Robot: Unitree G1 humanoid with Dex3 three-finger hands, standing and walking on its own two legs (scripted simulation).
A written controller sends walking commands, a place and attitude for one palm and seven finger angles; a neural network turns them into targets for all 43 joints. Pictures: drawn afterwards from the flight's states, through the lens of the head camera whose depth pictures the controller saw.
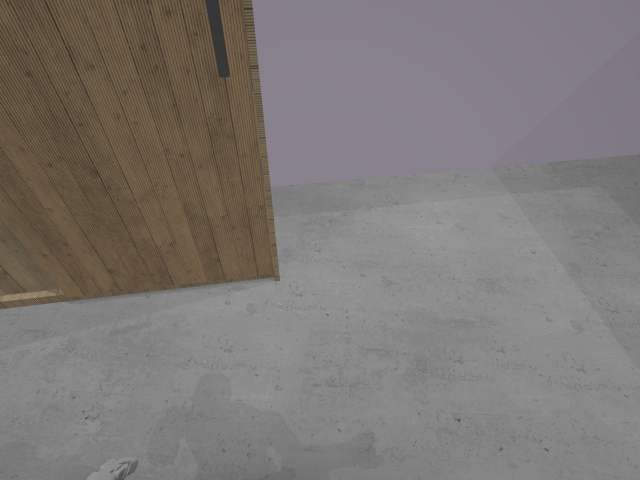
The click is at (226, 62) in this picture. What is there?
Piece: wardrobe's sliding door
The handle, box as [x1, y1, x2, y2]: [205, 0, 229, 77]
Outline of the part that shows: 205,0 219,77 229,76 217,0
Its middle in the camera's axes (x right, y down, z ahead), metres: -0.21 -0.46 +0.76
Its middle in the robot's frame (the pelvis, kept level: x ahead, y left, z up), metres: +0.89 +0.27 +0.22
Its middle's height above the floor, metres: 0.99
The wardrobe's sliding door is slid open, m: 0.00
